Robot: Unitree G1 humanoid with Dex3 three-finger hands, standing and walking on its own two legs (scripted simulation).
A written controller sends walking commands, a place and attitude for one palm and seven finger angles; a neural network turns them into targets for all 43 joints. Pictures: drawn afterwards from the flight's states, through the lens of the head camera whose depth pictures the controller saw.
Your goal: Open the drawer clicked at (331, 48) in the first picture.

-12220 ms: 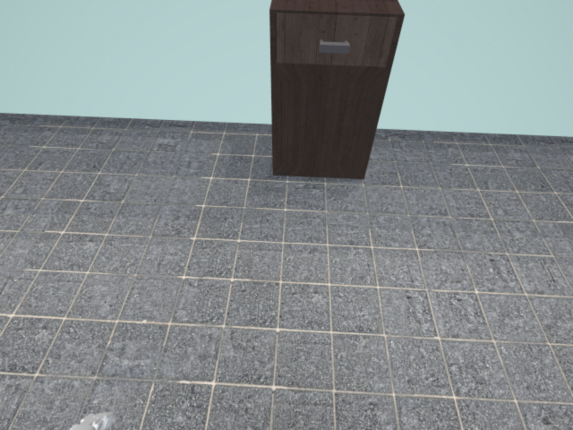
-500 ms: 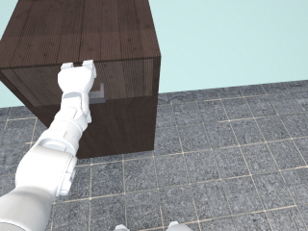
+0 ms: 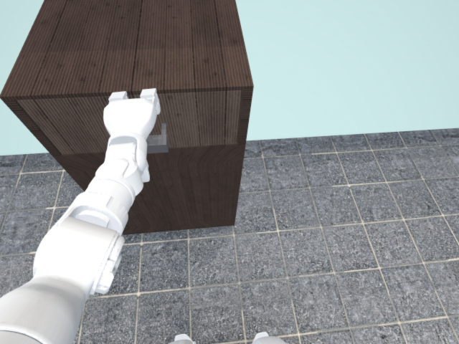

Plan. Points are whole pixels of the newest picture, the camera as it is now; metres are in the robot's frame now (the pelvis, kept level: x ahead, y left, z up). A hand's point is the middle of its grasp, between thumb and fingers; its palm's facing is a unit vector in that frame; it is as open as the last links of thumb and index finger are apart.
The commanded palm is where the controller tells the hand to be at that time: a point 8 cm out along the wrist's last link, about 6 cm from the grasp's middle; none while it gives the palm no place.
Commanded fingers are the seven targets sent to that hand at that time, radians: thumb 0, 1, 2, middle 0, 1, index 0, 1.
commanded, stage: lower the fingers behind the handle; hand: left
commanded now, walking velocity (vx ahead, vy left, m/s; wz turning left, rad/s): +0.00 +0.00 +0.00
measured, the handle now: (142, 136) +0.55 +0.14 -0.03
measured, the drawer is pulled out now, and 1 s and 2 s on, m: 0.00 0.00 0.00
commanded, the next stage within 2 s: close the thumb around the handle in 1.62 s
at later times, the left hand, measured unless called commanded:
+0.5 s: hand (138, 148) +0.50 +0.14 +0.00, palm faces -0.05 -0.04 -1.00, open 13.8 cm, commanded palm +0.48 +0.14 +0.05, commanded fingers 0.00 -0.50 0.30 -0.30 -1.20 -0.30 -1.20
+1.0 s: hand (142, 159) +0.49 +0.14 -0.04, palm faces -0.07 -0.03 -1.00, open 13.8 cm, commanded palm +0.48 +0.13 +0.02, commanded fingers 0.00 -0.50 0.30 -0.30 -1.20 -0.30 -1.20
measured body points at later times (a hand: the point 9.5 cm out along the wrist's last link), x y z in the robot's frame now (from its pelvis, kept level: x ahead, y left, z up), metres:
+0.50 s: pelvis +0.00 -0.01 -0.01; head +0.11 -0.01 +0.43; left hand +0.49 +0.14 +0.05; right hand +0.00 -0.28 -0.14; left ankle +0.00 +0.09 -0.70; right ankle -0.03 -0.11 -0.70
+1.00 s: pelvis -0.01 +0.00 -0.03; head +0.11 +0.00 +0.41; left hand +0.49 +0.14 +0.02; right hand -0.02 -0.27 -0.15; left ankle +0.00 +0.09 -0.70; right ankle -0.03 -0.11 -0.70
